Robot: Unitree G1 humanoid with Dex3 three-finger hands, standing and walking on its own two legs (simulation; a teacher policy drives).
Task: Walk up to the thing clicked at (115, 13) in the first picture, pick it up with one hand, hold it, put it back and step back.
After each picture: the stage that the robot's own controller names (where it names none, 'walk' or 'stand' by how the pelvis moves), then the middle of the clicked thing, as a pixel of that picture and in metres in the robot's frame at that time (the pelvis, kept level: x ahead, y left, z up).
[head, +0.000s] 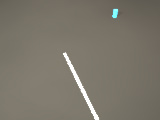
stand; (115, 13) +2.19 -0.46 -0.72
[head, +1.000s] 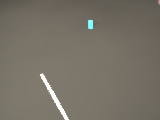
walk; (90, 24) +2.08 +0.02 -0.69
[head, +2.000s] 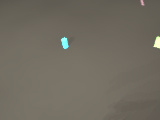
walk; (65, 43) +1.46 +0.32 -0.72
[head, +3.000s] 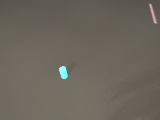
walk; (63, 72) +1.01 +0.29 -0.71
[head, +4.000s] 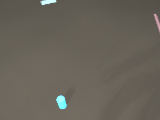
walk; (61, 102) +0.67 +0.25 -0.71
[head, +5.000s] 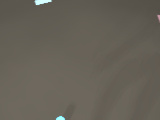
stand; out of the picture +0.45 +0.23 -0.71
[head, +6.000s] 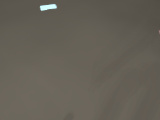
stand; out of the picture +0.43 +0.19 -0.72
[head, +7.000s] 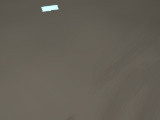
stand; out of the picture +0.40 +0.19 -0.73
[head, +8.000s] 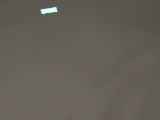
stand; out of the picture +0.40 +0.20 -0.73
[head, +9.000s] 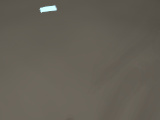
stand; out of the picture +0.39 +0.20 -0.73
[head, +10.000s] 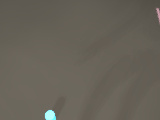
go down; (50, 117) +0.41 +0.21 -0.68
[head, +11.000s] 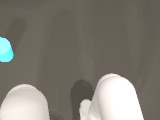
go down; (3, 50) +0.48 +0.24 -0.29
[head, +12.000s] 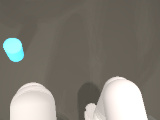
close in; (14, 50) +0.49 +0.23 -0.29
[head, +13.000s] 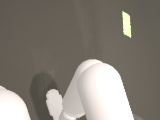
close in; out of the picture +0.47 +0.28 -0.23
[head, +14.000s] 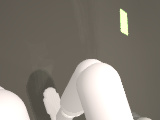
close; out of the picture +0.46 +0.28 -0.23
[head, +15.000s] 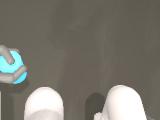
lift; (13, 68) +0.38 +0.25 -0.09
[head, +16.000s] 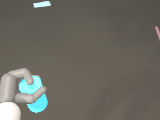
hold; (34, 94) +0.33 +0.18 +0.03
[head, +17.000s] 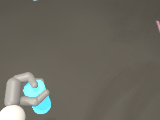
hold; (38, 97) +0.33 +0.17 -0.02
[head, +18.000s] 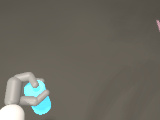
hold; (38, 97) +0.33 +0.17 -0.02
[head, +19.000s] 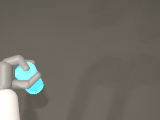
crouch; (30, 79) +0.39 +0.18 -0.07
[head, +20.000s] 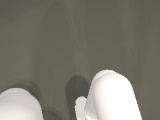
lower; out of the picture +0.51 +0.26 -0.14
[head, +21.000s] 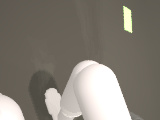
lower; out of the picture +0.45 +0.29 -0.24
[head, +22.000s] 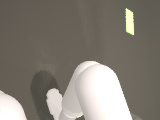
lower; out of the picture +0.45 +0.29 -0.24
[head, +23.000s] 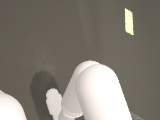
lower; out of the picture +0.45 +0.29 -0.24
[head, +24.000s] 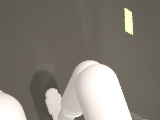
lower; out of the picture +0.45 +0.29 -0.24
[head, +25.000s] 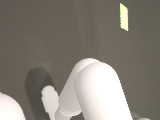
open; out of the picture +0.45 +0.28 -0.24
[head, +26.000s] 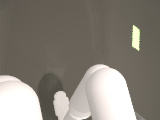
stand; out of the picture +0.44 +0.27 -0.25
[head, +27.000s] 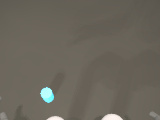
stand; (47, 95) +0.43 +0.20 -0.53
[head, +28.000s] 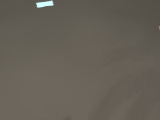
stand; out of the picture +0.38 +0.19 -0.66
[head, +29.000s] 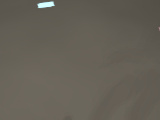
stand; out of the picture +0.40 +0.19 -0.67
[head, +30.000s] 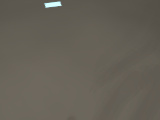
stand; out of the picture +0.39 +0.18 -0.70
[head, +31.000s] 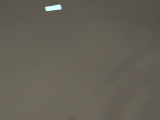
stand; out of the picture +0.39 +0.20 -0.72
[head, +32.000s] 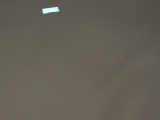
stand; out of the picture +0.38 +0.20 -0.73
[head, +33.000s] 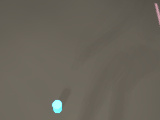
walk; (57, 106) +0.46 +0.14 -0.71
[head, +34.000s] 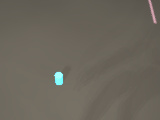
walk; (59, 78) +0.76 +0.20 -0.71
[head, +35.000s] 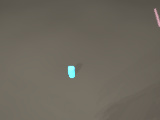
walk; (71, 71) +1.05 +0.22 -0.71
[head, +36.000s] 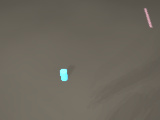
stand; (63, 75) +0.98 +0.20 -0.72
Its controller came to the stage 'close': yes
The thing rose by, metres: 0.69
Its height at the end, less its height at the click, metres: +0.00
